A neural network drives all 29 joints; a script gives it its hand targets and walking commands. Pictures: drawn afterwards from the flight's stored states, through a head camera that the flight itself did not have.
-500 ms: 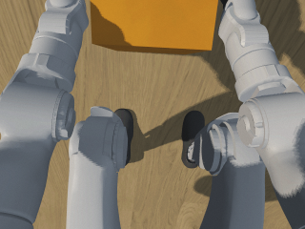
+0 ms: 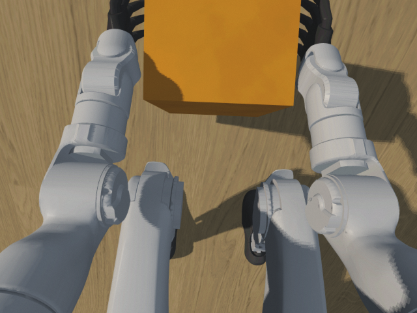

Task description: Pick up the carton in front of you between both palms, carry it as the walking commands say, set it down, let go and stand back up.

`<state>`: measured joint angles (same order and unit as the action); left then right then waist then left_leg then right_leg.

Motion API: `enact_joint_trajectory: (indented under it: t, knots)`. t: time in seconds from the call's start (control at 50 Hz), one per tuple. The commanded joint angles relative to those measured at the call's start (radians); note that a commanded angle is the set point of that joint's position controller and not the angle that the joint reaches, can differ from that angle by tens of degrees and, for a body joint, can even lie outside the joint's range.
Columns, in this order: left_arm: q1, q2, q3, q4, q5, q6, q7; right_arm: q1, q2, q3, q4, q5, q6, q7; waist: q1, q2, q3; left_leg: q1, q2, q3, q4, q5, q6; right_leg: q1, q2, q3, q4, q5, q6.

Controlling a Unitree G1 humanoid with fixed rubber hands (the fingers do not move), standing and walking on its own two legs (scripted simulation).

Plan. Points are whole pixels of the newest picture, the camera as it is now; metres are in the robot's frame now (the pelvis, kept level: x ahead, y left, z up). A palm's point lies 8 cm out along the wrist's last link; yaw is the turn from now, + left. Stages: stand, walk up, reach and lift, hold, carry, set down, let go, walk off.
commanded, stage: reach and lift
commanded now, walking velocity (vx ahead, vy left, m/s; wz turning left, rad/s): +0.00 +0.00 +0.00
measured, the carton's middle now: (217, 55) +0.53 +0.02 -0.15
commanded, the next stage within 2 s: none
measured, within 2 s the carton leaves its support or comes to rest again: neither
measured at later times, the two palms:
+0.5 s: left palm (49, 2) +0.48 +0.18 +0.09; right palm (377, 19) +0.49 -0.12 +0.08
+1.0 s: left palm out of the picture +0.43 +0.18 +0.25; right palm out of the picture +0.44 -0.12 +0.24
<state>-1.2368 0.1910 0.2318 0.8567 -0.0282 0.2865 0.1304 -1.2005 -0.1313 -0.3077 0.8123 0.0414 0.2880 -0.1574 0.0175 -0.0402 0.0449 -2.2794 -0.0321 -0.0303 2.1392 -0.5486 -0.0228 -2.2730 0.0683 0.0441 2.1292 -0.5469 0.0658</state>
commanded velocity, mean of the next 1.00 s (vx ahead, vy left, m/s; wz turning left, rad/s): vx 0.00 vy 0.00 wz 0.00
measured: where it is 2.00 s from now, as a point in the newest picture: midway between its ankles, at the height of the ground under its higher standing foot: (210, 237)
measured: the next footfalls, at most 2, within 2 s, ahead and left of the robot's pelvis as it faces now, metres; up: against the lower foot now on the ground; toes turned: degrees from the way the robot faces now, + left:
none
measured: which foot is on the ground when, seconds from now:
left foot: down 0.00-1.00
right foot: down 0.00-1.00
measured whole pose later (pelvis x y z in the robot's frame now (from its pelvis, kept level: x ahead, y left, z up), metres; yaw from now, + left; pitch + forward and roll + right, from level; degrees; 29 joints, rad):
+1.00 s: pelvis +0.05 +0.00 +0.27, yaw +3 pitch +27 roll +0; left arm -0.58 -0.09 0.39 0.58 0.22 0.35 0.01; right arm -0.56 0.15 -0.40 0.56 -0.21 0.34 -0.06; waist 0.01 -0.01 -0.22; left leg -1.25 -0.05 -0.07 1.22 -0.44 -0.02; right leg -1.24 0.05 0.06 1.22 -0.46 0.02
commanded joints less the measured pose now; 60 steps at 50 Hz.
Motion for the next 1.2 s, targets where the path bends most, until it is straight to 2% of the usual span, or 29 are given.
enact_joint_trajectory:
  t: [0.0,0.02,0.14,0.18,0.2,0.22,0.24,0.26,0.28,0.42,0.44,0.46,0.48,0.54,0.56,0.58,0.62,0.7,0.72,0.74,0.76,0.8,0.82,0.86,0.9,0.92,1.04,1.08,1.18]
  knots:
    - [-0.533,-1.126,-0.310,-0.087,0.002,0.038,-0.331,-0.623,1.111,0.363,-0.101,0.001,0.015,0.298,0.033,0.051,-1.139,0.621,-0.123,0.108,-0.282,0.220,0.032,0.522,0.114,-0.120,-0.257,0.161,-0.056]
    - [-0.512,-1.110,-0.271,-0.080,0.012,0.037,-0.347,-0.611,1.060,0.327,-0.049,-0.057,0.024,0.305,-0.011,0.047,-1.043,0.544,-0.125,0.114,-0.311,0.183,0.018,0.512,0.122,-0.140,-0.294,0.139,-0.052]
    - [-0.475,-1.113,-0.150,0.060,0.122,0.071,-0.383,-0.597,1.096,0.209,-0.068,-0.175,0.046,0.294,0.016,-0.015,-1.003,0.530,-0.124,0.097,-0.444,0.054,0.025,0.590,0.119,-0.137,-0.391,0.073,-0.052]
    - [-0.471,-1.071,-0.076,0.028,0.156,0.068,-0.392,-0.636,1.090,0.244,-0.072,-0.133,0.050,0.292,0.101,-0.010,-1.070,0.611,-0.123,0.129,-0.460,0.089,0.026,0.637,0.119,-0.114,-0.455,0.037,-0.044]
    - [-0.469,-1.114,-0.098,0.094,0.170,0.076,-0.385,-0.655,1.119,0.223,-0.045,-0.157,0.051,0.299,0.033,-0.025,-1.066,0.603,-0.116,0.095,-0.471,0.040,0.035,0.647,0.121,-0.124,-0.449,0.019,-0.044]
    - [-0.460,-1.164,-0.110,0.059,0.165,0.081,-0.391,-0.664,1.129,0.237,-0.095,-0.165,0.045,0.299,0.061,0.005,-1.120,0.660,-0.129,0.100,-0.498,0.071,0.025,0.649,0.126,-0.132,-0.456,0.026,-0.044]
    - [-0.591,-1.143,-0.185,-0.090,0.087,0.068,-0.383,-0.612,1.151,0.257,-0.093,-0.144,0.059,0.302,-0.033,-0.040,-1.199,0.779,-0.130,0.084,-0.506,0.112,0.021,0.678,0.129,-0.144,-0.474,0.075,-0.043]
    - [-0.503,-1.178,-0.205,-0.043,0.103,0.091,-0.386,-0.636,1.150,0.279,-0.142,-0.126,0.047,0.297,0.034,0.090,-1.196,0.738,-0.124,0.109,-0.498,0.159,0.007,0.714,0.117,-0.111,-0.482,0.108,-0.054]
    - [-0.480,-1.216,-0.211,-0.071,0.094,0.095,-0.384,-0.634,1.133,0.320,-0.157,-0.121,0.058,0.307,0.046,0.051,-1.292,0.863,-0.129,0.100,-0.543,0.175,0.005,0.736,0.124,-0.136,-0.484,0.127,-0.050]
    - [-0.402,-1.273,-0.313,-0.160,0.050,0.111,-0.389,-0.467,1.234,0.394,-0.183,-0.101,0.085,0.324,-0.013,0.060,-1.301,0.949,-0.126,0.086,-0.616,0.233,-0.012,0.916,0.116,-0.095,-0.592,0.194,-0.064]
    - [-0.329,-1.221,-0.307,-0.115,0.097,0.112,-0.383,-0.424,1.279,0.362,-0.090,-0.074,0.094,0.327,0.070,0.069,-1.148,0.930,-0.122,0.091,-0.648,0.214,0.010,0.828,0.125,-0.095,-0.601,0.179,-0.048]
    - [-0.313,-1.265,-0.295,-0.123,0.086,0.107,-0.387,-0.387,1.225,0.409,-0.143,-0.088,0.087,0.326,-0.007,0.049,-1.169,0.935,-0.127,0.104,-0.647,0.285,-0.009,0.920,0.122,-0.101,-0.645,0.241,-0.047]
    - [-0.286,-1.272,-0.336,-0.130,0.096,0.105,-0.382,-0.393,1.296,0.418,-0.133,-0.057,0.077,0.332,0.057,0.067,-1.204,0.968,-0.130,0.098,-0.674,0.241,0.009,0.898,0.135,-0.110,-0.614,0.214,-0.030]
    - [-0.303,-1.245,-0.392,-0.206,0.063,0.088,-0.369,-0.357,1.274,0.456,-0.202,-0.065,0.061,0.332,0.032,0.069,-1.266,1.044,-0.143,0.084,-0.683,0.346,-0.006,0.971,0.126,-0.078,-0.660,0.292,-0.041]
    - [-0.260,-1.353,-0.414,-0.199,0.036,0.095,-0.365,-0.260,1.239,0.425,-0.171,-0.079,0.069,0.337,-0.037,0.121,-1.230,1.052,-0.134,0.064,-0.718,0.316,-0.014,0.998,0.123,-0.089,-0.683,0.285,-0.056]
    - [-0.195,-1.301,-0.356,-0.193,0.055,0.093,-0.366,-0.322,1.226,0.459,-0.200,-0.086,0.078,0.340,0.050,0.014,-1.206,1.074,-0.144,0.059,-0.741,0.338,-0.007,0.979,0.120,-0.100,-0.692,0.262,-0.042]
    - [-0.166,-1.291,-0.375,-0.203,0.062,0.083,-0.362,-0.259,1.297,0.493,-0.245,-0.055,0.070,0.338,0.061,-0.007,-1.185,1.144,-0.143,0.064,-0.787,0.286,0.010,1.016,0.124,-0.082,-0.753,0.213,-0.037]
    - [-0.099,-1.319,-0.333,-0.132,0.097,0.087,-0.374,-0.236,1.293,0.505,-0.229,-0.066,0.066,0.323,0.042,-0.002,-1.080,1.116,-0.140,0.065,-0.826,0.245,0.018,1.164,0.113,-0.042,-0.853,0.213,-0.028]
    - [-0.101,-1.314,-0.369,-0.171,0.072,0.077,-0.377,-0.228,1.279,0.470,-0.217,-0.086,0.061,0.321,-0.027,-0.051,-1.071,1.169,-0.137,0.038,-0.872,0.251,0.017,1.156,0.116,-0.092,-0.863,0.228,-0.019]
    - [-0.105,-1.265,-0.377,-0.169,0.082,0.076,-0.378,-0.239,1.322,0.475,-0.205,-0.076,0.056,0.313,0.040,-0.014,-1.046,1.163,-0.139,0.052,-0.880,0.246,0.020,1.172,0.114,-0.060,-0.860,0.212,-0.026]
    - [-0.091,-1.310,-0.341,-0.139,0.091,0.078,-0.373,-0.142,1.286,0.424,-0.133,-0.130,0.072,0.314,-0.007,0.017,-0.978,1.156,-0.131,0.046,-0.907,0.179,0.016,1.204,0.108,-0.049,-0.904,0.163,-0.040]
    - [-0.052,-1.301,-0.378,-0.170,0.082,0.077,-0.372,-0.144,1.330,0.481,-0.209,-0.074,0.055,0.318,0.035,0.014,-0.943,1.217,-0.130,0.046,-0.929,0.228,0.020,1.245,0.097,-0.025,-0.935,0.208,-0.043]
    - [-0.025,-1.354,-0.337,-0.136,0.101,0.081,-0.379,-0.122,1.305,0.476,-0.218,-0.116,0.057,0.318,-0.032,0.007,-1.012,1.224,-0.142,0.040,-0.951,0.248,0.021,1.264,0.107,-0.031,-0.970,0.238,-0.043]
    - [0.023,-1.327,-0.385,-0.180,0.106,0.081,-0.378,-0.017,1.326,0.461,-0.142,-0.094,0.063,0.327,0.037,0.037,-0.965,1.337,-0.131,0.015,-0.983,0.347,0.017,1.294,0.099,-0.012,-0.981,0.307,-0.047]
    - [0.139,-1.376,-0.382,-0.147,0.111,0.078,-0.369,0.077,1.270,0.438,-0.183,-0.125,0.049,0.334,-0.046,0.118,-0.893,1.423,-0.125,-0.016,-1.055,0.298,0.009,1.306,0.095,-0.012,-1.032,0.254,-0.066]
    - [0.135,-1.306,-0.408,-0.214,0.112,0.061,-0.360,0.060,1.270,0.475,-0.166,-0.091,0.053,0.337,0.010,0.088,-0.864,1.490,-0.113,-0.015,-1.063,0.335,0.025,1.288,0.093,-0.007,-1.039,0.262,-0.057]
    - [0.152,-1.356,-0.482,-0.283,0.086,0.053,-0.348,0.113,1.325,0.531,-0.242,-0.108,0.029,0.347,-0.025,0.035,-0.871,1.592,-0.105,-0.048,-1.180,0.402,0.024,1.484,0.087,-0.002,-1.156,0.357,-0.066]
    - [0.246,-1.345,-0.456,-0.244,0.118,0.056,-0.336,0.122,1.351,0.566,-0.277,-0.075,0.032,0.352,0.032,0.057,-0.826,1.695,-0.102,-0.044,-1.219,0.403,0.035,1.514,0.085,0.014,-1.195,0.311,-0.059]
    - [0.293,-1.387,-0.452,-0.286,0.107,0.084,-0.354,0.180,1.330,0.566,-0.312,-0.090,0.067,0.363,0.032,0.053,-0.715,1.747,-0.089,-0.040,-1.303,0.392,0.038,1.632,0.061,0.035,-1.310,0.324,-0.072]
